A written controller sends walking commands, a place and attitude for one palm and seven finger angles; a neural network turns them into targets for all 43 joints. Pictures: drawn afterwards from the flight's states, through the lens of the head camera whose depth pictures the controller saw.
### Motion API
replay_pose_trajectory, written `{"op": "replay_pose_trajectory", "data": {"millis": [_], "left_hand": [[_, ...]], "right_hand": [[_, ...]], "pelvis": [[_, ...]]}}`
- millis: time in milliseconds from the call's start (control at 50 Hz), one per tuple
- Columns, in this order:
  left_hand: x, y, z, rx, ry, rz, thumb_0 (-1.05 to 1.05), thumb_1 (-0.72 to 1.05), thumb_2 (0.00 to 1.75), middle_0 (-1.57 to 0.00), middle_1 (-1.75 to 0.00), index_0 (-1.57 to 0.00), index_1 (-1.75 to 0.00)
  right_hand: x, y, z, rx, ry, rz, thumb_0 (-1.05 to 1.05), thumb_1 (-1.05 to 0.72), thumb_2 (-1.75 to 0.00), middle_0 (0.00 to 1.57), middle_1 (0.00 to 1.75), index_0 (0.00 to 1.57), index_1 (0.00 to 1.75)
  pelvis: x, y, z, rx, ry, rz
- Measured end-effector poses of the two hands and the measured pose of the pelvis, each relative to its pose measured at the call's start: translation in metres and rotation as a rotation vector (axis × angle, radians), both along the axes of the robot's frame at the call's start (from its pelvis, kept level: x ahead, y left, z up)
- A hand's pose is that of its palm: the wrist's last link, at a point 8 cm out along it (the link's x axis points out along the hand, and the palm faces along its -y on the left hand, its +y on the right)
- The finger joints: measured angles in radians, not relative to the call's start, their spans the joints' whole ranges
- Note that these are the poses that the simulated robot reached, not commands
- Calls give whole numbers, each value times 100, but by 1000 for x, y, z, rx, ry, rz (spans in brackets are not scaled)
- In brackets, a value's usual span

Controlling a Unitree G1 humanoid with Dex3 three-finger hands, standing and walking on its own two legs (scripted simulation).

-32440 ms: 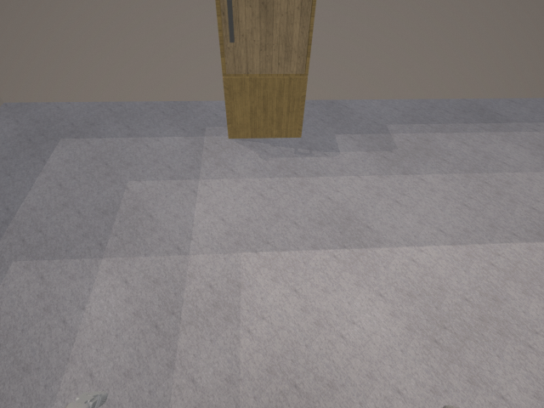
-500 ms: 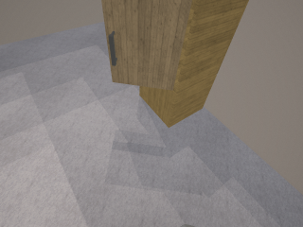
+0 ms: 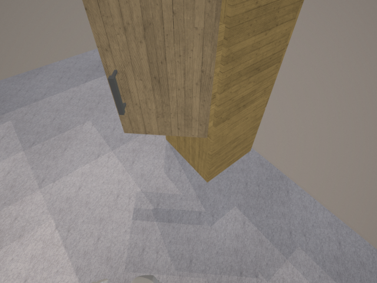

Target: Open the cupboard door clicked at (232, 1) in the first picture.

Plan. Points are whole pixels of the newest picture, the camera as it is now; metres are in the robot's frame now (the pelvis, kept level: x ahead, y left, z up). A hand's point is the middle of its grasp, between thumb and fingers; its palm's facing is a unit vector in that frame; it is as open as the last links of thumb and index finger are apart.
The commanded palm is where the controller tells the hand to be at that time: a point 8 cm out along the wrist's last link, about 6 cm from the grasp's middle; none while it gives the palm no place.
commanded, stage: take the last steps up to it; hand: left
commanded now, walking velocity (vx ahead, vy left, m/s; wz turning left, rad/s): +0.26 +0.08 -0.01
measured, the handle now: (118, 93) +0.77 +0.29 -0.09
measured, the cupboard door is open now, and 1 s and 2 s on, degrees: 47 47 47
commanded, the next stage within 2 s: come to a stop and stand still in 0.30 s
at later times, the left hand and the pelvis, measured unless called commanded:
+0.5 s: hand (98, 265) +0.19 +0.24 -0.17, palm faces +0.02 -0.98 -0.19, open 7.3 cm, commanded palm none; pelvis +0.16 +0.06 +0.00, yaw -2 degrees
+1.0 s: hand (102, 233) +0.27 +0.25 -0.18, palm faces -0.02 -0.98 -0.21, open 7.4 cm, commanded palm none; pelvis +0.18 +0.07 -0.01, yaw -2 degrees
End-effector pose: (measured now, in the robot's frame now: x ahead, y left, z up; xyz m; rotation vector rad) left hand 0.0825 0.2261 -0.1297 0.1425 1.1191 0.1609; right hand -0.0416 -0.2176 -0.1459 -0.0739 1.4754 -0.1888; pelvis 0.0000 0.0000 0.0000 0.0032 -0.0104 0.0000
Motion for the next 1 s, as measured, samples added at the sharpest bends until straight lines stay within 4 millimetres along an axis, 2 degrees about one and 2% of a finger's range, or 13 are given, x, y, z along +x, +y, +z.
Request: {"op": "replay_pose_trajectory", "data": {"millis": [120,220,260,300,340,400,520,580,680,760,840,920,1000], "left_hand": [[-27,29,-3,6,165,50,-3,95,90,-21,-30,-20,-30],[-46,48,-18,-30,318,100,-1,93,90,-20,-30,-20,-30],[-45,57,-28,-42,372,100,-1,92,90,-20,-30,-20,-30],[-34,62,-31,-41,398,85,0,92,90,-20,-30,-20,-30],[-13,66,-30,-42,385,71,0,91,90,-20,-30,-20,-30],[30,67,-23,-43,316,50,0,91,90,-20,-30,-20,-30],[116,63,-15,-7,182,-1,1,93,90,-20,-30,-20,-30],[145,61,-17,18,156,-26,1,93,90,-20,-30,-20,-30],[182,54,-12,29,147,-68,0,92,90,-20,-30,-20,-30],[201,53,-13,27,112,-64,0,91,90,-20,-30,-20,-30],[207,58,-17,16,88,-58,0,91,90,-21,-30,-20,-30],[201,67,-23,-5,96,-48,0,91,90,-21,-30,-20,-30],[185,76,-22,13,102,-56,0,91,90,-21,-30,-20,-30]], "right_hand": [[120,0,13,-34,-182,83,1,-92,-90,20,30,20,30],[213,16,20,-77,-315,155,1,-92,-90,20,30,20,30],[240,24,16,-102,-368,169,0,-92,-90,20,30,20,30],[253,33,18,-110,-383,171,0,-92,-90,20,30,20,30],[257,41,18,-105,-370,164,0,-91,-90,20,30,20,30],[251,53,15,-77,-311,151,0,-91,-90,20,30,20,30],[234,48,3,-65,-176,88,-1,-94,-90,21,30,20,30],[229,44,-7,-43,-112,50,0,-93,-90,21,30,20,30],[226,43,-8,-28,-57,-5,0,-92,-90,21,30,20,30],[225,40,-6,-43,-34,-12,0,-91,-90,21,30,20,30],[229,37,-3,-75,-40,-7,0,-91,-90,21,30,20,30],[235,41,5,-107,-76,12,0,-91,-90,20,30,20,30],[246,44,5,-111,-145,28,0,-90,-90,20,30,20,30]], "pelvis": [[42,14,6,3,12,-6],[84,41,-3,-9,5,-14],[99,52,-12,-16,3,-22],[109,57,-13,-2,-2,-30],[119,61,-10,2,-1,-34],[134,64,-4,3,3,-35],[165,60,-3,17,3,-31],[180,53,-9,32,2,-41],[196,48,-6,15,19,-35],[199,48,-7,12,18,-28],[196,55,-9,0,8,-26],[191,64,-9,0,7,-32],[185,71,-10,-18,10,-35]]}}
